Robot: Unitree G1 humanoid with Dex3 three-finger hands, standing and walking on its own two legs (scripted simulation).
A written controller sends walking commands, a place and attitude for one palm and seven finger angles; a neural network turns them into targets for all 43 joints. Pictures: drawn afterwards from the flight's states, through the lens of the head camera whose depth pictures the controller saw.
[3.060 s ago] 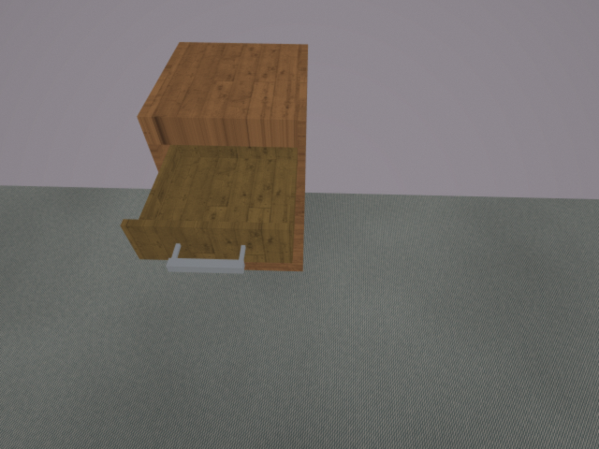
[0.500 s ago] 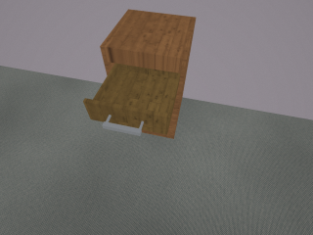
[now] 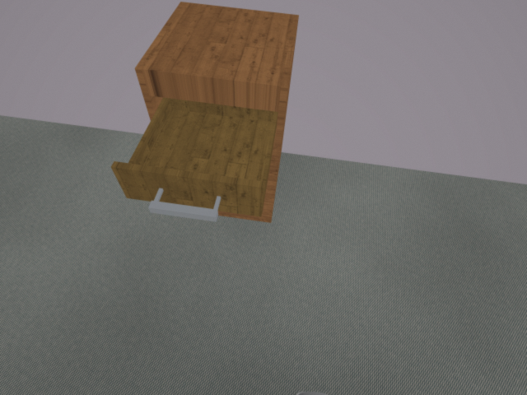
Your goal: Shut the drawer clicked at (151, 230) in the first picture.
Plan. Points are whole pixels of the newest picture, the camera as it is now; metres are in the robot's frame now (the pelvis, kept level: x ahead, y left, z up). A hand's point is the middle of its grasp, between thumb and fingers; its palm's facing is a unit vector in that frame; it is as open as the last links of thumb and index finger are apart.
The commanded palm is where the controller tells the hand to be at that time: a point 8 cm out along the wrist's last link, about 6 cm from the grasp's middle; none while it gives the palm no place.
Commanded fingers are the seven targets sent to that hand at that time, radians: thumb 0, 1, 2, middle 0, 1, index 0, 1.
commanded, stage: take the last steps up to it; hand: left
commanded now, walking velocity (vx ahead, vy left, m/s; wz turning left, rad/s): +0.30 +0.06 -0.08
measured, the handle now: (186, 203) +0.56 +0.23 -0.22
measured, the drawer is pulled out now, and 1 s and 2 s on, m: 0.29 0.29 0.29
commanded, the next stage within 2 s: come to a stop and stand still in 0.66 s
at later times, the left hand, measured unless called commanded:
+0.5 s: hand out of the picture +0.05 +0.17 -0.19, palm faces +0.03 -0.99 -0.16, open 7.4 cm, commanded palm none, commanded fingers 0.00 0.90 0.90 -0.20 -0.30 -0.20 -0.30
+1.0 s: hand (185, 313) +0.27 +0.17 -0.17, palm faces +0.03 -0.97 -0.23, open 7.3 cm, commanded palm none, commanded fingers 0.00 0.90 0.90 -0.20 -0.30 -0.20 -0.30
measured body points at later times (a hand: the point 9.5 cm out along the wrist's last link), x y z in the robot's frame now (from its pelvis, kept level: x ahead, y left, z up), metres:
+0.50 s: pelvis +0.09 +0.00 -0.01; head +0.13 +0.01 +0.44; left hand +0.05 +0.23 -0.17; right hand +0.14 -0.25 -0.15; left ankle +0.12 +0.10 -0.74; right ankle -0.02 -0.12 -0.70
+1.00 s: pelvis +0.22 -0.02 +0.00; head +0.26 -0.03 +0.45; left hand +0.27 +0.22 -0.15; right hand +0.24 -0.25 -0.16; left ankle +0.27 +0.11 -0.72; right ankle +0.18 -0.12 -0.74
